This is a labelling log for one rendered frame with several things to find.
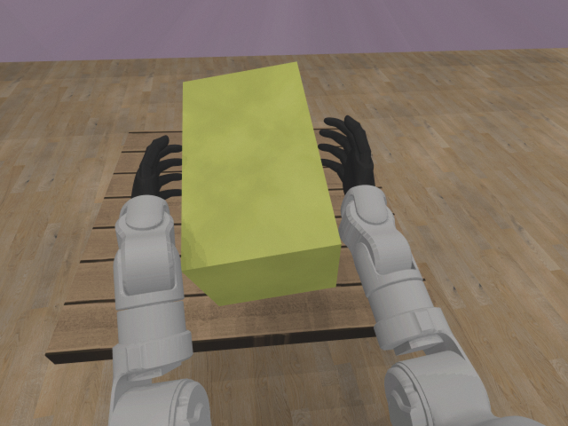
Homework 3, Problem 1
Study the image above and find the robot left forearm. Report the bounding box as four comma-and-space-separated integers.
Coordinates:
108, 195, 193, 426

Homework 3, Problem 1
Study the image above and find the robot right forearm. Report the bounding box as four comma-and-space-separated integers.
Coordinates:
338, 185, 491, 409

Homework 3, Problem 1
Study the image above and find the left robot hand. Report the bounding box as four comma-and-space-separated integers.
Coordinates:
131, 135, 182, 200

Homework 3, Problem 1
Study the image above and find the left robot upper arm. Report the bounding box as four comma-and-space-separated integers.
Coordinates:
110, 378, 211, 426

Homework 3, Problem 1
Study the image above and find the carton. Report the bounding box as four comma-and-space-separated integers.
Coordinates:
181, 62, 342, 306

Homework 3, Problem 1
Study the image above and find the table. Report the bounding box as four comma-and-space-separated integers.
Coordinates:
44, 127, 438, 365

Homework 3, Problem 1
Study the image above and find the right robot upper arm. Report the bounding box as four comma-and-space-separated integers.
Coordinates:
384, 351, 546, 426

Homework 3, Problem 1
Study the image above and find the right robot hand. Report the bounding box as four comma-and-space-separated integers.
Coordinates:
318, 115, 375, 195

